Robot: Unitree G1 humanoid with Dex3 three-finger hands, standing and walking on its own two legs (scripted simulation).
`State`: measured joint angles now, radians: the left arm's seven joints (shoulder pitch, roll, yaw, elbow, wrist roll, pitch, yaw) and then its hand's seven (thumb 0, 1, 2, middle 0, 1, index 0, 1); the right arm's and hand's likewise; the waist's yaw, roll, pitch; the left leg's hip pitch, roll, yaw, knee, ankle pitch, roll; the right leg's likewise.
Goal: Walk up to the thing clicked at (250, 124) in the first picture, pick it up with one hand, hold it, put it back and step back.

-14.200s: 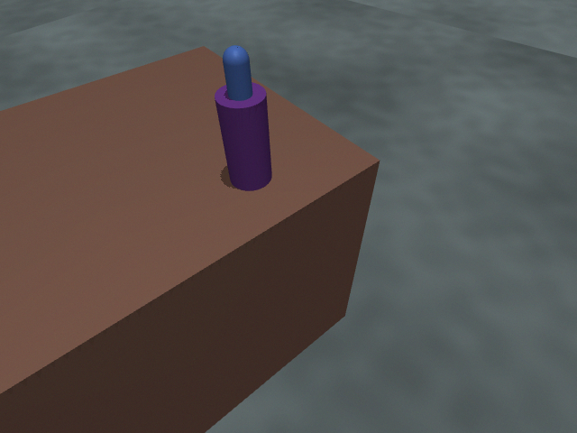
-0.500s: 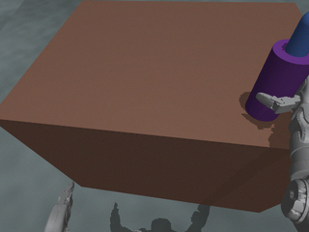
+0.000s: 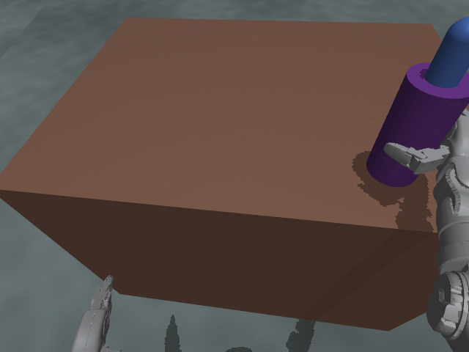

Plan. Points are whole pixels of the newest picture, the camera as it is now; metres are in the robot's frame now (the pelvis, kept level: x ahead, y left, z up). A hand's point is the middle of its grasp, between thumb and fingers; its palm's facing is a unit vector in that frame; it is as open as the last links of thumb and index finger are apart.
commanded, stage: lift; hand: right
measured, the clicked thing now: (423, 110) +0.46 -0.24 +0.17
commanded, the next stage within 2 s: hold in 1.46 s
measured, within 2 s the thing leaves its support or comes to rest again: neither
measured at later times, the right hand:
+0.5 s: hand (424, 124) +0.43 -0.22 +0.17, palm faces +0.25 +0.97 -0.01, open 11.9 cm
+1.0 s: hand (445, 125) +0.35 -0.19 +0.24, palm faces +0.23 +0.97 -0.02, open 11.9 cm
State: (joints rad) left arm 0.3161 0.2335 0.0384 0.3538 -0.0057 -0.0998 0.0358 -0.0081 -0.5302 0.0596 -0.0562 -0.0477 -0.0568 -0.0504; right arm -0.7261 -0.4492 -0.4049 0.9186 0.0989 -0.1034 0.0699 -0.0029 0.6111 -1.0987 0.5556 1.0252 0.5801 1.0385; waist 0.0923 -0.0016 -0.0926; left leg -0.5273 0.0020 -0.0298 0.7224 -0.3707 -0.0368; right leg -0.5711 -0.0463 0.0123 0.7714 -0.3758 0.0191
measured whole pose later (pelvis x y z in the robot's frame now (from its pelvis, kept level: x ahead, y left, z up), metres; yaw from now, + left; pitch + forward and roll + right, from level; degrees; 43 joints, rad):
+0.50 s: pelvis +0.00 +0.00 +0.01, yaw +0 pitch +6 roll +1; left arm 0.32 0.23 0.05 0.39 -0.02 -0.11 0.07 -0.01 -0.52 0.05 -0.05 -0.06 -0.06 -0.05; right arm -0.63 -0.35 -0.34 0.64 0.13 0.04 0.02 0.00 0.61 -1.08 0.57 1.02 0.59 1.03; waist 0.04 -0.03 -0.09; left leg -0.41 0.01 -0.04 0.65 -0.34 -0.04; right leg -0.45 -0.04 0.00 0.69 -0.35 0.01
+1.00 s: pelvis -0.02 +0.01 +0.02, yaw -1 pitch +0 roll +0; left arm 0.29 0.23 0.08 0.49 -0.03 -0.11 0.07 -0.01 -0.53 0.06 -0.04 -0.05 -0.05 -0.05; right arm -0.49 -0.28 -0.29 0.12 0.17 0.46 -0.02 0.00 0.61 -1.08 0.57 1.01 0.60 1.02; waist 0.00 -0.06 -0.08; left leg -0.29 0.02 -0.02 0.61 -0.32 -0.03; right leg -0.32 -0.03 0.02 0.62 -0.29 0.02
